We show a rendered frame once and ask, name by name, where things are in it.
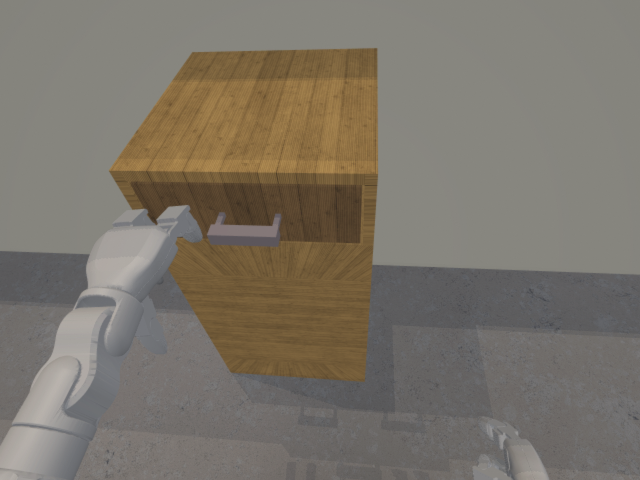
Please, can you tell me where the robot left forearm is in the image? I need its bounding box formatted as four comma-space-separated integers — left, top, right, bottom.
0, 287, 144, 480

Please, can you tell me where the drawer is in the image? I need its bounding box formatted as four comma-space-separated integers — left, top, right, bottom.
130, 181, 362, 243

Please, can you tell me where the right robot hand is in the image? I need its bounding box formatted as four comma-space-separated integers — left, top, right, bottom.
472, 416, 549, 480

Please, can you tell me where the left robot hand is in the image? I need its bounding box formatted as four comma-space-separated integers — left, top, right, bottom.
86, 205, 203, 354

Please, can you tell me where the handle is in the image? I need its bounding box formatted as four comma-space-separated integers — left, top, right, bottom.
207, 212, 282, 247

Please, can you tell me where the cabinet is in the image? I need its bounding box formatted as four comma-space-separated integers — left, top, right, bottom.
109, 48, 378, 382

